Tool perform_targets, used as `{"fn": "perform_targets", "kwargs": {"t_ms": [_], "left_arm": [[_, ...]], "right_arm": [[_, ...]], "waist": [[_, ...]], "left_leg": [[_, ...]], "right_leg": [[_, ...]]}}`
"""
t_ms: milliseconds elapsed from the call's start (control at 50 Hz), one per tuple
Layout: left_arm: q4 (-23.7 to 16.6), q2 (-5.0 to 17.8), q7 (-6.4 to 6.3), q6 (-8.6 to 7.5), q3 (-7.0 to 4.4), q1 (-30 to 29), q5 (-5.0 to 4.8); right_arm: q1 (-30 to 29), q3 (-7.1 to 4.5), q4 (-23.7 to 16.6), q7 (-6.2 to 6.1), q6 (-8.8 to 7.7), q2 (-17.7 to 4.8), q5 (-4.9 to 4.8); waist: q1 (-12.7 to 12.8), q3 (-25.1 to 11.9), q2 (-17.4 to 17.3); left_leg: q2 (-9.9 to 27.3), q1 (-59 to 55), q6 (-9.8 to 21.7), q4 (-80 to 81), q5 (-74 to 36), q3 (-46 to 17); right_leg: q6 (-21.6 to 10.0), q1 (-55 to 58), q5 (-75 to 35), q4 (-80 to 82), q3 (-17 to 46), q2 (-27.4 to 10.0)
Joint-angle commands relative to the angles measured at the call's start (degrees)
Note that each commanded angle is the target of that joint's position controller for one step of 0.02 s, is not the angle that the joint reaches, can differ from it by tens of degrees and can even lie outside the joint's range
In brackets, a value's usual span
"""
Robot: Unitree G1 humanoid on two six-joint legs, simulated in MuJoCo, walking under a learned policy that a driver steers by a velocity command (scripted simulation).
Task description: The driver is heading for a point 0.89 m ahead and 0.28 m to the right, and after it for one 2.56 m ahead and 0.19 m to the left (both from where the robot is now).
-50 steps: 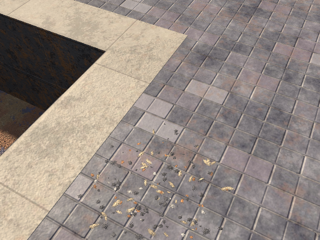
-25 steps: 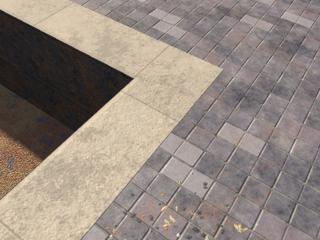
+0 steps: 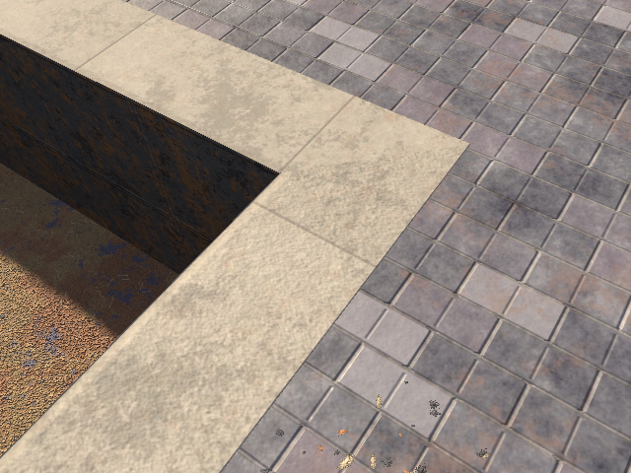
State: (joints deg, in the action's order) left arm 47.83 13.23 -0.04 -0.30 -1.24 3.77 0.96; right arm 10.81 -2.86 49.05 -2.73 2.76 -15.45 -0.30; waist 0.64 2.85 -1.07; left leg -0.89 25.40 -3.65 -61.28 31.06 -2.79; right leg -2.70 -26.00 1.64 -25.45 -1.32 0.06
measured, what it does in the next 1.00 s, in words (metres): walks ahead: left foot, then right foot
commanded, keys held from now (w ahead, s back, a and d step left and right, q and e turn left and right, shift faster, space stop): w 0.98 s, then w+e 0.02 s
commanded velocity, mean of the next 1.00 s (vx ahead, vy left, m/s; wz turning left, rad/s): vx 0.39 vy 0.00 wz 0.00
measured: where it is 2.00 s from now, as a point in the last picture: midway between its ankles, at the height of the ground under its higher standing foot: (401, 271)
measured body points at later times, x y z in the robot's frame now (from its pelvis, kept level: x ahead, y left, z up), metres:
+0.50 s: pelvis +0.08 -0.01 +0.02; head +0.10 +0.02 +0.47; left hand +0.27 +0.23 -0.10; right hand -0.01 -0.25 -0.11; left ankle -0.04 +0.12 -0.73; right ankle +0.20 -0.17 -0.69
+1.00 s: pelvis +0.33 -0.06 +0.01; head +0.35 -0.06 +0.46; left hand +0.28 +0.20 -0.13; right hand +0.52 -0.29 -0.09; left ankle +0.54 +0.09 -0.68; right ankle +0.21 -0.15 -0.73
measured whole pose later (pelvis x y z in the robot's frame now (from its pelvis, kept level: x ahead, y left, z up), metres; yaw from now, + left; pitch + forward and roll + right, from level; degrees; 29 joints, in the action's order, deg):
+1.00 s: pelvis +0.33 -0.06 +0.01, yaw -1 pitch +2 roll -2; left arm 58.0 12.6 -0.2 -4.5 -2.5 23.8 -0.9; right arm 2.1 -3.6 48.4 1.1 -5.1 -13.2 -0.9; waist 4.3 0.4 -2.2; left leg 6.1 40.0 1.8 -35.9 -6.1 -0.6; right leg -2.2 3.6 15.8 -10.1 -3.4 3.3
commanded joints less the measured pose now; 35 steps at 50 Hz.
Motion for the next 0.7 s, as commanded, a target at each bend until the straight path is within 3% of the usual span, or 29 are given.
{"fn": "perform_targets", "kwargs": {"t_ms": [20, 60, 80, 100, 120, 140, 160, 180, 200, 240, 260, 300, 380, 480, 520, 560, 580, 600, 620, 640, 660, 680, 700], "left_arm": [[-2.3, 7.3, -1.07, 0.48, -2.00, -3.1, -0.55], [-0.7, 9.1, -1.90, 0.65, -2.84, -0.4, -1.34], [-0.5, 10.3, -2.26, 0.88, -3.32, -0.2, -2.03], [-1.0, 10.4, -2.52, 1.08, -3.61, -1.1, -2.64], [-2.1, 9.0, -2.52, 1.07, -3.54, -3.3, -2.83], [-3.1, 4.2, -2.05, 0.82, -2.59, -3.8, -2.70], [-5.1, 4.4, -1.35, -0.42, -2.81, -5.8, -3.15], [-5.1, 9.0, -1.32, -1.50, -4.34, -6.6, -3.99], [-3.3, 9.9, -1.08, -2.06, -4.90, -2.9, -3.60], [-0.3, 8.2, -0.85, -2.37, -4.99, 0.1, -1.43], [0.0, 7.2, -0.63, -2.49, -4.96, -0.4, -1.19], [0.2, 5.0, -0.20, -2.66, -4.53, -1.4, -1.68], [-1.6, 3.2, 0.53, -3.28, -3.45, -7.3, -2.24], [-3.4, 3.7, 1.80, -4.20, -2.51, -11.4, -2.93], [-3.7, 4.5, 2.10, -4.45, -2.49, -10.5, -2.98], [-2.0, 6.7, 2.04, -4.68, -3.51, -3.1, -2.89], [1.0, 9.1, 1.63, -4.68, -4.94, 5.8, -3.06], [3.7, 12.9, 1.05, -4.70, -6.40, 17.3, -2.82], [5.0, 18.7, 0.91, -4.16, -7.44, 23.6, -2.05], [5.2, 14.0, 1.17, -4.46, -5.86, 22.3, -1.60], [4.1, 10.6, 1.31, -4.70, -4.56, 16.4, -1.48], [2.9, 7.8, 1.51, -4.78, -3.76, 11.8, -1.56], [2.5, 6.1, 1.85, -4.92, -3.20, 8.7, -1.31]], "right_arm": [[13.9, -0.95, 1.6, -0.40, 0.81, -1.6, 0.45], [13.9, -1.14, 2.2, 0.28, -0.17, -2.4, 0.89], [15.7, -1.29, 3.2, 0.58, -0.48, -2.7, 1.14], [18.0, -1.18, 4.6, 0.90, -0.59, -2.4, 1.65], [20.9, -0.78, 6.2, 1.24, -0.71, -1.9, 2.64], [23.3, -0.87, 6.9, 1.22, -1.32, -3.3, 2.89], [16.7, -2.99, 4.3, 1.51, -2.26, -12.3, 1.32], [10.9, -2.93, 2.3, 0.85, -4.05, -12.1, 2.05], [7.1, -2.25, 1.8, 0.48, -5.92, -9.4, 1.51], [8.8, -1.63, 2.9, 0.97, -7.55, -5.9, 0.27], [11.7, -1.19, 4.0, 1.08, -7.94, -4.2, 0.03], [16.9, -0.65, 6.0, 1.26, -8.05, -2.1, 0.15], [19.7, -0.92, 6.7, 1.01, -7.63, -4.1, 0.62], [21.8, -1.77, 8.2, 1.18, -7.21, -6.3, -0.35], [21.5, -2.26, 8.9, 1.36, -6.90, -6.8, -0.97], [18.5, -2.73, 8.6, 1.42, -6.56, -7.5, -1.35], [16.9, -2.53, 8.2, 1.44, -6.56, -6.8, -1.23], [14.7, -1.89, 6.5, 1.56, -6.73, -5.2, -0.50], [17.5, 0.07, 4.3, 1.84, -7.98, 1.8, 0.09], [15.9, -0.72, 5.1, 2.11, -9.65, -0.8, -0.98], [12.5, -1.68, 3.7, 2.45, -10.48, -4.0, -2.34], [9.8, -1.84, 3.4, 2.31, -10.58, -4.5, -2.39], [8.2, -2.15, 3.1, 1.95, -10.30, -3.9, -1.64]], "waist": [[-4.0, -12.3, 13.9], [-3.5, -11.9, 14.5], [-4.5, -11.1, 13.6], [-5.8, -8.9, 13.0], [-7.1, -5.4, 10.1], [-6.9, -4.0, -5.1], [-4.8, 3.3, -16.5], [-2.6, 7.5, -11.6], [0.2, 7.7, -9.2], [-0.3, 3.8, -6.8], [-1.1, 2.7, -6.1], [-2.6, 1.6, -6.5], [-5.5, 2.8, -7.6], [-7.6, 5.3, -8.4], [-6.5, 5.7, -9.1], [-1.5, 2.5, -9.4], [2.8, -2.9, -7.5], [7.7, -12.0, -1.9], [7.1, -19.8, 15.5], [6.9, -20.6, 14.3], [5.0, -12.3, 12.1], [3.2, -8.3, 8.2], [1.7, -4.6, 5.5]], "left_leg": [[0.2, -11.7, 0.3, 10.2, -4.4, 4.9], [-1.0, -15.8, 2.1, 18.9, -5.6, 7.2], [-1.6, -18.4, 3.6, 24.2, -8.6, 8.8], [-2.2, -20.6, 5.7, 30.0, -10.0, 10.5], [-1.5, -21.7, 8.4, 36.9, -7.1, 9.2], [10.5, -24.7, 12.5, 46.9, 7.0, -9.0], [23.9, -14.3, 19.1, 58.2, 22.5, -31.0], [24.5, -10.3, 20.1, 61.3, 22.6, -33.8], [21.4, -13.0, 16.5, 59.8, 12.7, -27.5], [17.2, -19.2, 12.6, 57.5, 0.3, -17.3], [15.9, -21.1, 12.0, 57.0, -3.8, -13.9], [14.5, -24.5, 11.8, 56.5, -9.6, -9.9], [13.9, -24.5, 12.1, 56.9, -15.0, -5.9], [15.5, -24.3, 13.6, 54.9, -19.2, -4.3], [17.0, -25.0, 13.5, 53.0, -21.7, -4.7], [16.9, -23.6, 12.4, 46.8, -34.3, -3.4], [14.3, -20.9, 10.9, 37.3, -45.0, -0.5], [10.9, -10.6, 8.5, 20.4, -41.1, 2.9], [1.0, 11.6, 4.1, -1.8, -13.8, 5.9], [1.0, 17.3, 4.7, -12.6, -0.5, -3.2], [4.4, 21.3, 6.2, -15.9, -4.0, -3.4], [7.3, 19.7, 7.0, -14.4, -9.5, -1.8], [8.8, 17.9, 7.0, -10.9, -13.9, -1.0]], "right_leg": [[-6.6, 1.9, 22.9, 14.8, 9.3, -9.5], [-5.8, 2.0, 28.7, 15.7, 10.0, -10.2], [-4.9, 1.1, 32.6, 15.9, 10.3, -10.4], [-2.8, -0.7, 35.9, 15.7, 9.5, -9.4], [0.7, -3.6, 36.3, 11.7, 7.2, -6.7], [3.2, -12.7, 33.9, -8.5, 2.3, -2.2], [2.5, -21.9, 23.5, -20.4, 0.5, 1.6], [1.0, -23.5, 18.5, -25.3, 6.8, -0.9], [0.5, -23.7, 12.2, -26.9, 7.9, -1.3], [0.9, -22.8, 7.0, -29.1, 5.6, -1.7], [1.2, -22.4, 4.6, -29.9, 4.5, -2.1], [1.7, -22.5, 1.8, -29.1, 2.6, -2.7], [3.0, -18.2, -1.0, -18.1, 0.2, -3.0], [2.4, -10.9, 3.4, -7.8, -2.3, -2.2], [0.7, -7.3, 6.7, -4.8, -2.2, -2.0], [-1.5, 4.0, 7.2, -2.0, -3.4, -0.1], [-3.2, 16.2, 6.3, -0.8, -3.7, 1.2], [-6.0, 34.2, 7.6, -1.8, 5.0, -6.2], [-14.1, 52.0, 17.0, 4.6, 30.9, -21.2], [-15.5, 48.3, 21.9, 10.8, 41.6, -23.2], [-13.2, 41.2, 20.8, 11.2, 33.1, -21.5], [-11.3, 33.5, 17.7, 12.2, 25.5, -18.6], [-10.3, 26.8, 13.7, 14.3, 20.3, -16.0]]}}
